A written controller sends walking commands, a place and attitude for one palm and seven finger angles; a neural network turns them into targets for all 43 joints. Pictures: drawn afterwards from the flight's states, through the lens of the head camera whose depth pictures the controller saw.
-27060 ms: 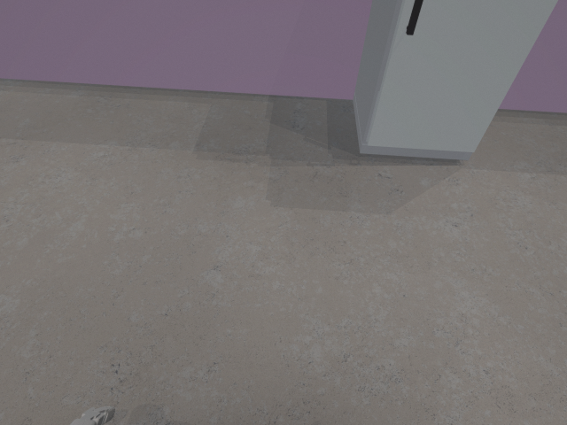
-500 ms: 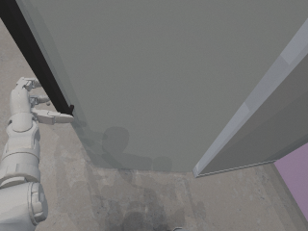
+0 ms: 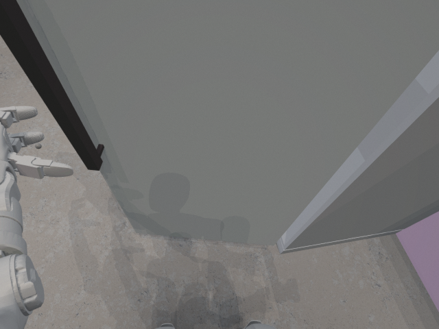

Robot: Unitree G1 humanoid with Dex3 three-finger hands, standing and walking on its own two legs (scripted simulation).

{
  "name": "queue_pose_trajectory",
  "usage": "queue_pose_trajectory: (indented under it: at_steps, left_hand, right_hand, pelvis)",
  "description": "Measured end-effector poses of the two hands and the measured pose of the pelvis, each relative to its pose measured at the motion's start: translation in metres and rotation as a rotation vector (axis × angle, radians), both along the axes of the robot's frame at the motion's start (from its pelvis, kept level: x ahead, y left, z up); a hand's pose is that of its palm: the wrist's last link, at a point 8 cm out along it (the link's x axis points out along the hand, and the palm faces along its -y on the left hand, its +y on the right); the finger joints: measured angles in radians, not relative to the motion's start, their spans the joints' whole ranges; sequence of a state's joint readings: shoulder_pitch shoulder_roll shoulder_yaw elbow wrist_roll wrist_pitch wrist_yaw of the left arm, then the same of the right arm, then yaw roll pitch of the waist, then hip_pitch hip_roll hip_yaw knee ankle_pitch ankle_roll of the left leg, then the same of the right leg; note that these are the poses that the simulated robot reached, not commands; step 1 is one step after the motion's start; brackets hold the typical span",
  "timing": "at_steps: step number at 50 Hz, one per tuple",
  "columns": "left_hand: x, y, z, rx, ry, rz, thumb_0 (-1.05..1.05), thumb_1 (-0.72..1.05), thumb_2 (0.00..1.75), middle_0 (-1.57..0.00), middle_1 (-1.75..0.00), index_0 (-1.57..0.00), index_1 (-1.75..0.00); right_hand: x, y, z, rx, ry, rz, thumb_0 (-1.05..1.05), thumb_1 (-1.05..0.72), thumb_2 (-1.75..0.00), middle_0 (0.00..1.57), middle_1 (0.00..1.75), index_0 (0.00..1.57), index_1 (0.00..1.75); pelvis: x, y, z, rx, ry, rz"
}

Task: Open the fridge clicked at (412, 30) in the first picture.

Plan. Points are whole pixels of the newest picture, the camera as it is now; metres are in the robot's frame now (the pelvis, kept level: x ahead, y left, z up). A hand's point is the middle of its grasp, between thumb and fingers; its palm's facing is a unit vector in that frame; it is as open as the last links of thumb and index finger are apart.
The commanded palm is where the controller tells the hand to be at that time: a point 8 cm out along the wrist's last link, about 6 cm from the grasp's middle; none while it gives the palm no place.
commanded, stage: slip the hand off the handle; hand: left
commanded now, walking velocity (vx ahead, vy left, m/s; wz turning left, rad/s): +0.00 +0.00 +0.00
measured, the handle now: (56, 81) +0.47 +0.27 +0.17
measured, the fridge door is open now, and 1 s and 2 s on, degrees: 76 76 76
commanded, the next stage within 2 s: draw the hand back to the body in 0.90 s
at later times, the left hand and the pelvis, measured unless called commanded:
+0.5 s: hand (13, 162) +0.39 +0.36 +0.05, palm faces +0.32 -0.92 -0.23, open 14.7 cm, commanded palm +0.34 +0.39 +0.08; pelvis +0.00 +0.02 +0.00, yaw -1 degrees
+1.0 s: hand out of the picture +0.30 +0.36 +0.06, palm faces +0.38 -0.89 -0.24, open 14.7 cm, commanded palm +0.27 +0.39 +0.08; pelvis -0.01 +0.01 +0.00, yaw +1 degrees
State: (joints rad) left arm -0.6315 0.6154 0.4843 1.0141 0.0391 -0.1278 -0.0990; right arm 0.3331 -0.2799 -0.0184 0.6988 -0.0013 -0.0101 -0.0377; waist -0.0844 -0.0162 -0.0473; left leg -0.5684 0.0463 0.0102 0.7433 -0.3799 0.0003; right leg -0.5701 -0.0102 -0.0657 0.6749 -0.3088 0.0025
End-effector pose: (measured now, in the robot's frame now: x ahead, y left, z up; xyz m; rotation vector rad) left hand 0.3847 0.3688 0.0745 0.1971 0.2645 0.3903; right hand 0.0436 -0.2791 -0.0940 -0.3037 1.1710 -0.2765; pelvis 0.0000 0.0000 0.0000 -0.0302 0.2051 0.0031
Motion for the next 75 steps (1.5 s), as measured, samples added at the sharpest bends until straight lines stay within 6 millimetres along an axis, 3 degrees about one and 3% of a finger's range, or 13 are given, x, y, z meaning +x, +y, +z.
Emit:
queue_pose_trajectory:
  at_steps: [12, 20, 24, 30, 38, 44, 53, 63, 70, 75]
  left_hand:
    - [0.003, 0.030, 0.006, 0.012, -0.020, 0.013, -0.01, -0.54, 0.20, -0.25, -1.15, -0.25, -1.15]
    - [-0.014, 0.040, -0.001, 0.011, -0.028, -0.028, -0.01, -0.54, 0.20, -0.25, -1.15, -0.25, -1.15]
    - [-0.027, 0.034, -0.004, 0.014, -0.053, -0.050, -0.01, -0.54, 0.20, -0.25, -1.15, -0.25, -1.15]
    - [-0.054, 0.034, -0.011, -0.006, -0.046, -0.015, -0.01, -0.54, 0.20, -0.25, -1.15, -0.25, -1.15]
    - [-0.090, 0.034, 0.002, 0.027, -0.070, 0.002, -0.01, -0.54, 0.20, -0.25, -1.15, -0.25, -1.15]
    - [-0.110, 0.033, -0.001, -0.003, -0.029, 0.020, -0.01, -0.54, 0.20, -0.25, -1.15, -0.25, -1.15]
    - [-0.124, 0.026, 0.002, -0.008, -0.073, 0.021, -0.01, -0.54, 0.20, -0.25, -1.15, -0.25, -1.15]
    - [-0.114, 0.000, 0.038, -0.147, -0.250, -0.366, -0.01, -0.54, 0.20, -0.25, -1.15, -0.25, -1.15]
    - [-0.147, 0.012, 0.041, -0.176, -0.213, -0.358, -0.01, -0.54, 0.20, -0.25, -1.15, -0.25, -1.15]
    - [-0.176, 0.005, 0.038, -0.169, -0.252, -0.334, -0.01, -0.54, 0.20, -0.25, -1.15, -0.25, -1.15]
  right_hand:
    - [-0.028, 0.002, -0.001, -0.015, 0.071, -0.037, 0.00, -0.91, -0.90, 0.20, 0.30, 0.21, 0.30]
    - [-0.038, 0.011, -0.003, -0.003, 0.099, -0.057, 0.00, -0.91, -0.90, 0.20, 0.30, 0.21, 0.30]
    - [-0.027, 0.018, -0.004, 0.008, 0.060, -0.053, 0.01, -0.90, -0.90, 0.20, 0.30, 0.21, 0.30]
    - [0.009, 0.028, -0.001, 0.022, -0.064, -0.016, 0.01, -0.91, -0.90, 0.20, 0.30, 0.21, 0.30]
    - [0.059, 0.042, 0.006, 0.040, -0.222, 0.084, 0.01, -0.90, -0.90, 0.20, 0.30, 0.21, 0.30]
    - [0.082, 0.044, 0.010, 0.047, -0.292, 0.136, 0.01, -0.90, -0.90, 0.20, 0.30, 0.21, 0.30]
    - [0.082, 0.030, 0.008, 0.027, -0.293, 0.164, 0.01, -0.90, -0.90, 0.20, 0.30, 0.21, 0.30]
    - [0.067, 0.006, 0.015, -0.002, -0.355, 0.081, 0.01, -0.90, -0.90, 0.20, 0.31, 0.21, 0.30]
    - [0.071, 0.004, 0.024, 0.018, -0.446, 0.104, 0.01, -0.90, -0.90, 0.20, 0.30, 0.21, 0.30]
    - [0.082, 0.017, 0.028, 0.032, -0.484, 0.156, 0.01, -0.90, -0.90, 0.20, 0.30, 0.21, 0.30]
  pelvis:
    - [-0.003, 0.001, -0.004, -0.007, 0.029, -0.010]
    - [-0.001, 0.011, -0.005, -0.014, 0.032, -0.018]
    - [0.001, 0.016, -0.005, -0.017, 0.020, -0.020]
    - [0.000, 0.020, -0.004, -0.018, -0.008, -0.015]
    - [-0.006, 0.019, -0.002, -0.019, -0.047, 0.006]
    - [-0.011, 0.014, -0.002, -0.011, -0.066, 0.020]
    - [-0.014, 0.001, -0.002, -0.005, -0.078, 0.031]
    - [-0.011, -0.007, -0.002, 0.003, -0.112, 0.014]
    - [-0.015, -0.004, -0.004, 0.011, -0.119, 0.003]
    - [-0.021, 0.000, -0.003, 0.004, -0.139, 0.016]
